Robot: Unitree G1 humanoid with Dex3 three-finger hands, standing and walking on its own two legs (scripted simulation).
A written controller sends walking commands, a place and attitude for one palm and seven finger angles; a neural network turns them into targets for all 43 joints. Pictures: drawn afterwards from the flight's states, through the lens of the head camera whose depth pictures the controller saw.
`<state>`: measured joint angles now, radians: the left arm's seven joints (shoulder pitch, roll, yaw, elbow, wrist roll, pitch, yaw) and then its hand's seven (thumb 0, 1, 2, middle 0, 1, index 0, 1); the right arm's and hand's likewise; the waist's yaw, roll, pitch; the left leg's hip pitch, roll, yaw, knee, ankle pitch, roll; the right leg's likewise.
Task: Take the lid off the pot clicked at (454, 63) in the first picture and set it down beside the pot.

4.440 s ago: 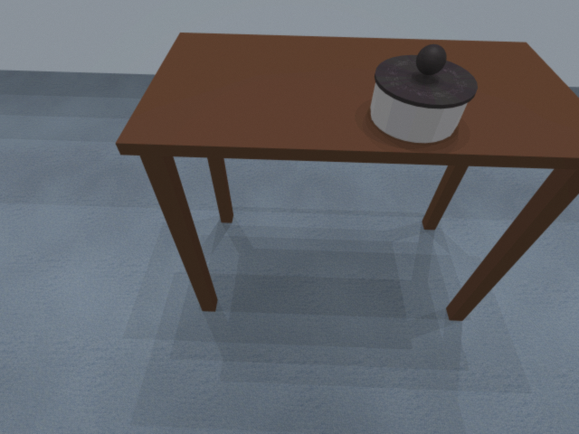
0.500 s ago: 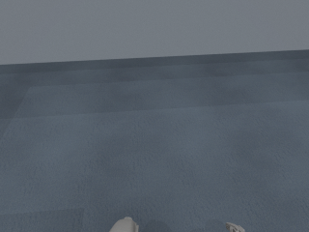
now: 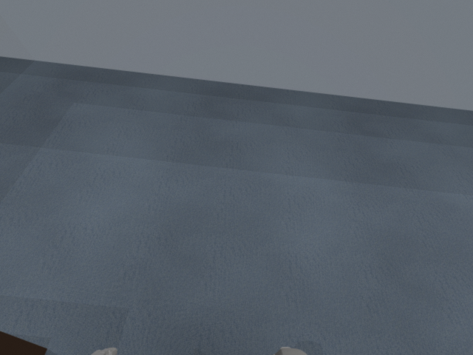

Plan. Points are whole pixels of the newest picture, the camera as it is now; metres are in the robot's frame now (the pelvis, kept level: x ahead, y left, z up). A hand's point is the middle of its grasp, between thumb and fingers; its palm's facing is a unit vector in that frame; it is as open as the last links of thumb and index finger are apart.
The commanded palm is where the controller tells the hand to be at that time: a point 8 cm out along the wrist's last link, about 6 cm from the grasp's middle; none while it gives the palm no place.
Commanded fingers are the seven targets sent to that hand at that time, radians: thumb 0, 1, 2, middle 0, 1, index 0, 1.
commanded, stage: turn to face it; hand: left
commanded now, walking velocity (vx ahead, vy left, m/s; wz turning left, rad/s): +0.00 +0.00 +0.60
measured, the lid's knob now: out of the picture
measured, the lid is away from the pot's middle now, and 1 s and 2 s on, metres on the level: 0.00 0.00 0.00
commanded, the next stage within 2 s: none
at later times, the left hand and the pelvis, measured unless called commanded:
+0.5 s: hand out of the picture -0.01 +0.14 -0.15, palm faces +0.33 -0.90 -0.27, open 7.4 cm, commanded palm none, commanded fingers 0.00 0.90 0.90 -0.20 -0.30 -0.20 -0.30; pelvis +0.00 -0.06 +0.00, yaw +20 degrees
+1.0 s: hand out of the picture -0.09 +0.24 -0.17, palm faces +0.62 -0.76 -0.21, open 7.4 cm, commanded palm none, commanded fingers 0.00 0.90 0.90 -0.20 -0.30 -0.20 -0.30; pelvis -0.04 +0.01 +0.00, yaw +37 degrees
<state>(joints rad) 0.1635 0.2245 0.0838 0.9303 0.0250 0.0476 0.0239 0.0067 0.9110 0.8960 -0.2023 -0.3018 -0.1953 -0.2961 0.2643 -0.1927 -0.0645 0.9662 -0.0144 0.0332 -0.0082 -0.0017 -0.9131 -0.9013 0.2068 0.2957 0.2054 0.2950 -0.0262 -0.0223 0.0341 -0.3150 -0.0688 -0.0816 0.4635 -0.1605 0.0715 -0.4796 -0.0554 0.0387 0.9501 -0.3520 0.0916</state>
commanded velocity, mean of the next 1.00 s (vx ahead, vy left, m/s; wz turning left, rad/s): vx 0.00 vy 0.00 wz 0.60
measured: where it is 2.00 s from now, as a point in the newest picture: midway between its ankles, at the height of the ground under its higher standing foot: outside the picture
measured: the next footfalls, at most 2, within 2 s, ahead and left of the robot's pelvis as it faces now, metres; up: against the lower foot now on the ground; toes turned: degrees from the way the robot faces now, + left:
right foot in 0.18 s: +0.03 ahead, -0.16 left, +0.00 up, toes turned +9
left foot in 0.68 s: -0.01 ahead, +0.08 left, +0.00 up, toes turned +32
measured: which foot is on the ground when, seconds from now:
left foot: down 0.00-0.18, up 0.20-0.66, down 0.68-1.00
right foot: up 0.00-0.16, down 0.18-0.68, up 0.70-1.00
